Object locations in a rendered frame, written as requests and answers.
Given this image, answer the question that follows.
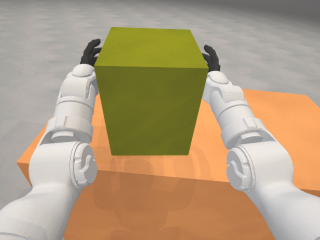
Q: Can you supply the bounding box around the pedestal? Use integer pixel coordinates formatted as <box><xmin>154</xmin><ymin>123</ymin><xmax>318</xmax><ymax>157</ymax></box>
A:
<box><xmin>16</xmin><ymin>89</ymin><xmax>320</xmax><ymax>240</ymax></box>

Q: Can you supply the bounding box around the right robot hand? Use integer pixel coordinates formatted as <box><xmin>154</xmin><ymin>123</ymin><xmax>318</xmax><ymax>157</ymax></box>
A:
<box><xmin>202</xmin><ymin>45</ymin><xmax>221</xmax><ymax>73</ymax></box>

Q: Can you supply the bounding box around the robot left forearm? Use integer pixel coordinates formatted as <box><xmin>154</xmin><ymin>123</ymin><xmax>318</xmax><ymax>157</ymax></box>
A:
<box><xmin>28</xmin><ymin>64</ymin><xmax>99</xmax><ymax>184</ymax></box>

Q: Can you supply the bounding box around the right robot upper arm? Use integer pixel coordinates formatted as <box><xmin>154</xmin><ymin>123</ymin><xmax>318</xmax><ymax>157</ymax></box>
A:
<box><xmin>226</xmin><ymin>141</ymin><xmax>320</xmax><ymax>240</ymax></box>

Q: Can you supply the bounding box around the robot right forearm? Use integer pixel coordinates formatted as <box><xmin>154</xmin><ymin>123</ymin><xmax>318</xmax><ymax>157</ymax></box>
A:
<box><xmin>202</xmin><ymin>71</ymin><xmax>294</xmax><ymax>178</ymax></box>

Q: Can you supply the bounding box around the left robot hand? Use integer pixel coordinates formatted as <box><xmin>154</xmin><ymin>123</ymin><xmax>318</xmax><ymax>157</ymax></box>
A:
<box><xmin>80</xmin><ymin>39</ymin><xmax>102</xmax><ymax>67</ymax></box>

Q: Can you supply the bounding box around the left robot upper arm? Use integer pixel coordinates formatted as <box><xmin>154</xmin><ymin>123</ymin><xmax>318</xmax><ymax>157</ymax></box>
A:
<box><xmin>0</xmin><ymin>141</ymin><xmax>98</xmax><ymax>240</ymax></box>

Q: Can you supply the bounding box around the carton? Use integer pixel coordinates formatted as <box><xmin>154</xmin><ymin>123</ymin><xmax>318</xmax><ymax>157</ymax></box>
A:
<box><xmin>94</xmin><ymin>27</ymin><xmax>209</xmax><ymax>156</ymax></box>

